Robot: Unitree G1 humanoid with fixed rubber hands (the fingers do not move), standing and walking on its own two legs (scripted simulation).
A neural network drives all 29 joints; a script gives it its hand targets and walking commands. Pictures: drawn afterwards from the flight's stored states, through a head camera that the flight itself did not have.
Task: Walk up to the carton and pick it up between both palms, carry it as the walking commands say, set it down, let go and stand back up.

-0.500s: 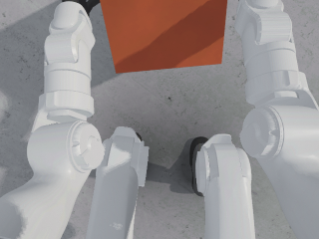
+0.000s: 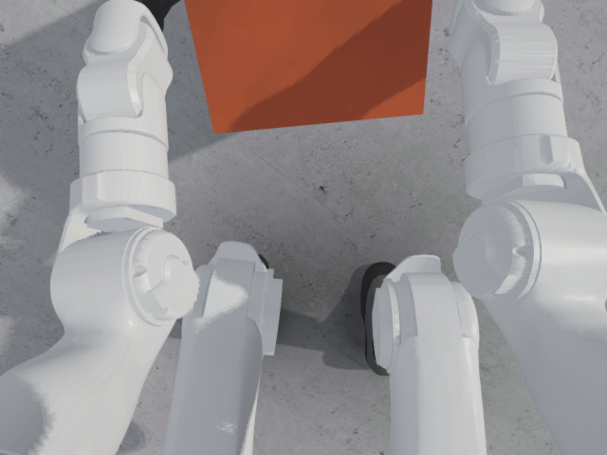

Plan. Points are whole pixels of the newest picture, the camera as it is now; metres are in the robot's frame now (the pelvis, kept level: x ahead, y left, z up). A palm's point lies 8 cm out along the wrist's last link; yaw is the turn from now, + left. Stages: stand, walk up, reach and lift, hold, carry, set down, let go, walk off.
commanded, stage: set down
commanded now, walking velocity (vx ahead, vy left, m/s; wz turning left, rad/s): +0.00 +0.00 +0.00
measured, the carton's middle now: (307, 6) +0.58 +0.03 -0.24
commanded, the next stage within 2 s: none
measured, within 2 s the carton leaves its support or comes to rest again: rests again in 1.36 s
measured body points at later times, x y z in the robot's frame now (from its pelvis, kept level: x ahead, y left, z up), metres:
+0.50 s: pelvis +0.01 +0.00 +0.00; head +0.38 +0.00 +0.24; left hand +0.56 +0.19 -0.16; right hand +0.60 -0.12 -0.16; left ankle +0.10 +0.13 -0.35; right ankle +0.09 -0.12 -0.35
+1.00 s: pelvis +0.01 +0.00 +0.00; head +0.39 +0.00 +0.24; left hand +0.57 +0.19 -0.16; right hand +0.61 -0.12 -0.16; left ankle +0.10 +0.13 -0.35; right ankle +0.09 -0.12 -0.35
